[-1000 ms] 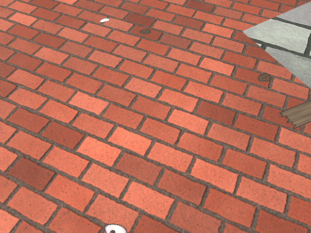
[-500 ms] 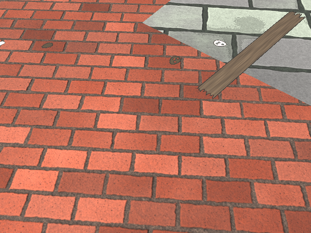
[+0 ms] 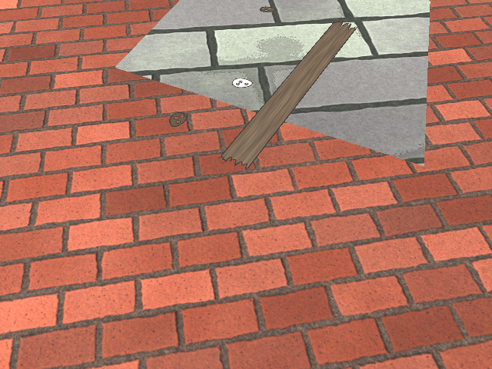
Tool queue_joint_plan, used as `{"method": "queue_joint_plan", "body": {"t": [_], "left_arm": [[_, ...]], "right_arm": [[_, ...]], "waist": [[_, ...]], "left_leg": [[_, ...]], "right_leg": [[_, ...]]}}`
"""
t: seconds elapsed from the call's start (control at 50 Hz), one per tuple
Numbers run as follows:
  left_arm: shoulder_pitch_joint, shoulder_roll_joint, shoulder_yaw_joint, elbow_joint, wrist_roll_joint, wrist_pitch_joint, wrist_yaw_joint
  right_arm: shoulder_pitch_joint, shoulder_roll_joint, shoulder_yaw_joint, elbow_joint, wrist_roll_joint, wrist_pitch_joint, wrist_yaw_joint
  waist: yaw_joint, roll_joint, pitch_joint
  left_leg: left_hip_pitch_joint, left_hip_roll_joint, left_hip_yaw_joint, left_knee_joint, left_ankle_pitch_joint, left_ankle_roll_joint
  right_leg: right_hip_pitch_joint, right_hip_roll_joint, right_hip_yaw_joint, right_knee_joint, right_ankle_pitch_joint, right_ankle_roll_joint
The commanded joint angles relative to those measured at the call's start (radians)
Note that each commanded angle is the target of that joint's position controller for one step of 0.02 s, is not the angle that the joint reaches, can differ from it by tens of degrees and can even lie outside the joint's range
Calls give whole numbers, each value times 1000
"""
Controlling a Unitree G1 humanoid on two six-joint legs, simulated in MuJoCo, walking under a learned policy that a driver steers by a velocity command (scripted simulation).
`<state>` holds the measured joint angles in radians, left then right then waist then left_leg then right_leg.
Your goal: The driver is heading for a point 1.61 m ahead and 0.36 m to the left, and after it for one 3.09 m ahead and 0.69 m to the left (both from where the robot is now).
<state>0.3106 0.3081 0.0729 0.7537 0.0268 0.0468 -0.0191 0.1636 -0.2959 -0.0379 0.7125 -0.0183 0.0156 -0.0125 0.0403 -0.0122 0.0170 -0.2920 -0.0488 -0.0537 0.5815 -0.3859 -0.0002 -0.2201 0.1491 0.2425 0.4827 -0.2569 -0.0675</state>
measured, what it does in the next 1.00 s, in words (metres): walks ahead: left foot, then right foot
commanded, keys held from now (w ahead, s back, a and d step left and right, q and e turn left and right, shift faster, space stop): w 0.16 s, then no key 0.84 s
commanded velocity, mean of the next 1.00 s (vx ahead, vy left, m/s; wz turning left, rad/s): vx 0.14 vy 0.00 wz -0.12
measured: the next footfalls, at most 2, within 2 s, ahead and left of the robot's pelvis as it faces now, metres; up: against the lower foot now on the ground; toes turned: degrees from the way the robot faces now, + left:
left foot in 0.02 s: +0.05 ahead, +0.11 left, +0.00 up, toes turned -5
right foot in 0.44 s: +0.26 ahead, -0.11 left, +0.00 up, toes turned -4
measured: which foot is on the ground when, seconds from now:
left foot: up 0.00-0.00, down 0.02-0.44, up 0.46-0.76, down 0.78-1.00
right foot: down 0.00-0.02, up 0.04-0.42, down 0.44-1.00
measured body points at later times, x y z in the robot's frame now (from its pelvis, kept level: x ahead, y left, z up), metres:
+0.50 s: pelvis +0.15 -0.02 -0.01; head +0.19 -0.04 +0.44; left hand +0.34 +0.19 -0.12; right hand +0.10 -0.27 -0.16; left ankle +0.02 +0.11 -0.70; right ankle +0.21 -0.10 -0.74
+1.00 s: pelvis +0.20 -0.02 +0.00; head +0.20 -0.01 +0.45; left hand +0.24 +0.22 -0.15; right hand +0.20 -0.26 -0.15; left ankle +0.19 +0.10 -0.74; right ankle +0.22 -0.10 -0.74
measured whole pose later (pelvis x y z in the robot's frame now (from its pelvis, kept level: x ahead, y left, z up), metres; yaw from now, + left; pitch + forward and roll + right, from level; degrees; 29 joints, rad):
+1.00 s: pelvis +0.20 -0.02 +0.00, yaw -4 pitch -2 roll +0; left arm 0.26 0.20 0.00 1.05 0.01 -0.01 0.03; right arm 0.27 -0.18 0.01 1.07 -0.01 0.00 -0.03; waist 0.01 -0.01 0.02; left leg -0.14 0.00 0.00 0.41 -0.25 0.01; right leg -0.18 0.06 -0.03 0.38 -0.17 -0.06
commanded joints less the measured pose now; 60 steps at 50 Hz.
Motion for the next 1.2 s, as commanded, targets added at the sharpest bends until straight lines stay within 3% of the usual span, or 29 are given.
{"method": "queue_joint_plan", "body": {"t": [0.02,0.04,0.06,0.08,0.1,0.14,0.2,0.26,0.3,0.34,0.38,0.4,0.42,0.44,0.46,0.48,0.5,0.52,0.54,0.56,0.62,0.7,0.76,0.78,0.8,0.82,0.84,0.92,1.2], "left_arm": [[-104,86,20,-85,-11,-32,13],[-97,13,-4,-113,-23,-45,14],[-128,101,12,-111,10,-52,19],[-106,111,16,-88,14,-58,13],[-70,105,14,-60,10,-63,-1],[-49,99,12,-30,20,-65,-22],[-108,71,0,-39,19,-67,-28],[-177,29,-21,-50,19,-64,-25],[-243,-10,-41,-61,11,-63,-28],[-262,-12,-48,-56,1,-63,-23],[-204,8,-44,-28,-3,-68,-9],[-127,19,-40,4,3,-77,0],[-47,44,-34,34,15,-90,11],[63,108,-24,53,31,-101,23],[80,162,-10,62,11,-90,31],[80,105,-17,70,-36,-84,25],[-2,66,-32,66,-37,-84,28],[-79,12,-50,56,-26,-83,32],[-115,-8,-61,59,-22,-85,40],[-136,-13,-64,70,-19,-85,46],[-119,1,-64,100,-10,-90,45],[-113,21,-58,134,-7,-72,45],[-125,13,-59,152,-18,-57,45],[-111,2,-60,161,-17,-56,44],[-80,-6,-58,169,-21,-54,41],[-68,-15,-56,188,-25,-50,41],[-56,-15,-55,205,-20,-50,42],[-27,-15,-54,254,-15,-60,45],[7,-53,-66,357,-18,-56,61]], "right_arm": [[171,-128,-31,-9,-7,-46,-30],[220,-239,-50,-16,-20,-50,-33],[192,-253,-62,10,-31,-48,-25],[152,-181,-45,10,-20,-53,-15],[108,-130,-33,8,-10,-60,-6],[117,-100,-24,21,-7,-76,-1],[185,-94,-24,67,0,-99,10],[217,-78,-19,103,5,-98,14],[241,-69,-13,126,6,-88,14],[279,-82,-13,154,4,-78,13],[275,-95,-15,167,8,-75,8],[257,-98,-15,170,15,-75,5],[254,-94,-12,173,23,-78,5],[262,-56,3,140,26,-83,4],[411,41,27,159,54,-65,0],[363,-66,-1,190,25,-36,-14],[301,-53,-2,180,11,-26,-12],[255,-26,6,183,1,-23,-9],[235,-18,6,186,-3,-16,-5],[261,-1,11,204,-8,-8,-1],[280,23,16,243,-2,11,-5],[201,21,16,254,-2,31,-19],[191,32,23,280,-11,22,-20],[188,17,24,280,-18,12,-22],[170,-18,21,280,-16,1,-23],[150,-18,19,295,-1,-5,-19],[135,5,26,298,2,-15,-17],[136,17,28,322,9,-30,-24],[170,47,38,391,8,-26,-32]], "waist": [[-136,59,-8],[-143,244,-65],[-111,136,50],[-72,91,107],[-42,95,122],[-43,147,90],[-59,121,84],[-67,134,50],[-90,152,35],[-104,168,19],[-73,163,0],[-28,138,-27],[16,94,-71],[45,-9,-188],[-6,-218,-339],[18,-92,-308],[-10,-85,-177],[-30,-57,-97],[-52,-74,-49],[-80,-94,-44],[-86,-89,-76],[-64,-108,-41],[-83,-53,18],[-77,-28,37],[-43,18,68],[-32,91,100],[-26,103,85],[-26,64,25],[-36,18,38]], "left_leg": [[406,134,-127,-295,-18,55],[458,400,-532,-444,-371,138],[302,433,-633,-467,-447,195],[246,392,-562,-459,-416,200],[231,327,-452,-461,-318,174],[241,249,-295,-461,-113,153],[276,238,-182,-431,281,173],[288,219,-60,-349,754,175],[250,198,-10,-308,879,158],[242,198,-11,-261,946,142],[248,215,-38,-197,979,128],[242,203,-34,-121,972,108],[192,178,-11,-19,887,82],[52,147,15,150,526,52],[-57,17,65,407,-187,31],[-59,20,3,482,-251,32],[-103,37,-6,506,-229,31],[-105,61,-11,462,-172,29],[-72,81,-10,401,-119,21],[-8,82,5,351,-83,9],[78,59,39,219,-63,-8],[116,55,56,60,15,-5],[223,67,46,-134,178,20],[240,117,-15,-187,190,29],[185,159,-73,-211,155,46],[54,158,-83,-238,90,58],[9,158,-85,-268,87,51],[79,142,-55,-261,209,39],[118,142,-43,-253,286,51]], "right_leg": [[-354,-99,172,43,-388,-42],[-468,50,-33,328,-372,3],[-523,-13,-39,453,-269,3],[-514,-51,-22,494,-189,3],[-493,-70,-36,501,-124,15],[-463,-75,-83,536,-37,35],[-484,-87,-115,523,12,57],[-427,-119,-221,399,24,84],[-326,-128,-291,264,56,83],[-231,-104,-322,169,86,66],[-129,-89,-308,82,119,29],[-28,-81,-299,-12,185,6],[119,-117,-267,-88,317,-14],[349,-329,-75,-45,623,-52],[477,-585,192,-9,977,-241],[366,-549,191,-45,889,-267],[261,-500,119,-100,751,-245],[171,-448,58,-147,660,-204],[100,-405,-1,-180,655,-168],[44,-364,-60,-194,663,-143],[20,-332,-110,-197,584,-127],[-56,-321,-69,-246,139,-117],[-180,-291,-51,-258,-178,-55],[-206,-279,-44,-253,-216,-23],[-195,-235,-73,-244,-178,-2],[-94,-195,-124,-218,-75,4],[4,-194,-134,-182,13,2],[70,-214,-130,-162,129,-6],[80,-221,-144,-154,207,7]]}}
Velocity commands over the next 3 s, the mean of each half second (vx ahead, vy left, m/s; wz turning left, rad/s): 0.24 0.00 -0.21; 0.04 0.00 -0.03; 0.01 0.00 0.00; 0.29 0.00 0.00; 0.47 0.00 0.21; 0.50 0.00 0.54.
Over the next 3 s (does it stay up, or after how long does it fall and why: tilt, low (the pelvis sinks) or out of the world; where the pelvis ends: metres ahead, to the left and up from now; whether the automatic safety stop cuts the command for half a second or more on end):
stays up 0.91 -0.07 0.00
